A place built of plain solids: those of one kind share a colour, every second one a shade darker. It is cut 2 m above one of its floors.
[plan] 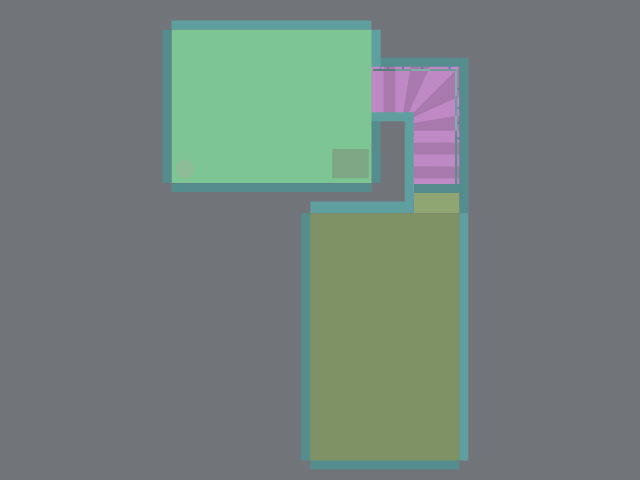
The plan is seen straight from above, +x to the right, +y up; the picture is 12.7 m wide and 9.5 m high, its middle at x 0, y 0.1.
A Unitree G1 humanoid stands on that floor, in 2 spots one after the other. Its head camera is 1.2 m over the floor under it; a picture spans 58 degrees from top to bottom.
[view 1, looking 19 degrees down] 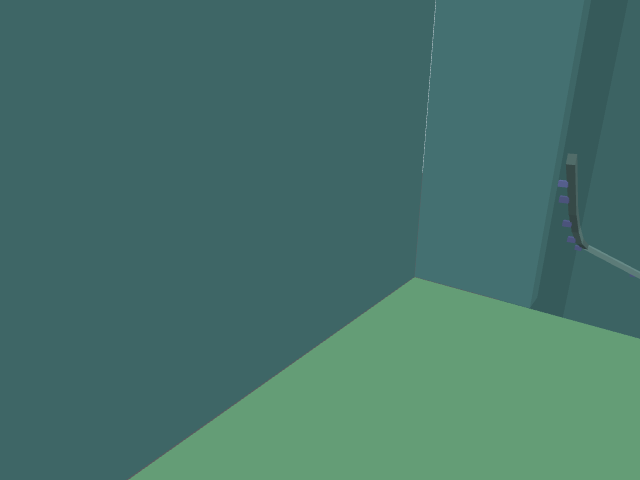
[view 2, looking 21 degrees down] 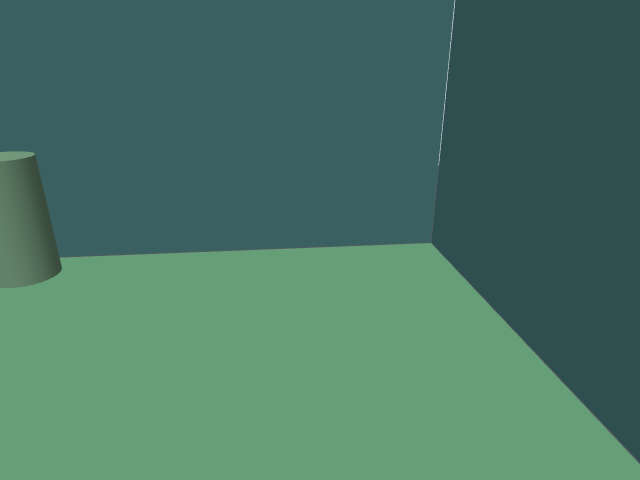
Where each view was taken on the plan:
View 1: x -1.51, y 3.10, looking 38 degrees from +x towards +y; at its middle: wall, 2.00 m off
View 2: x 0.02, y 3.10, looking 174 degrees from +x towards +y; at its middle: wall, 3.19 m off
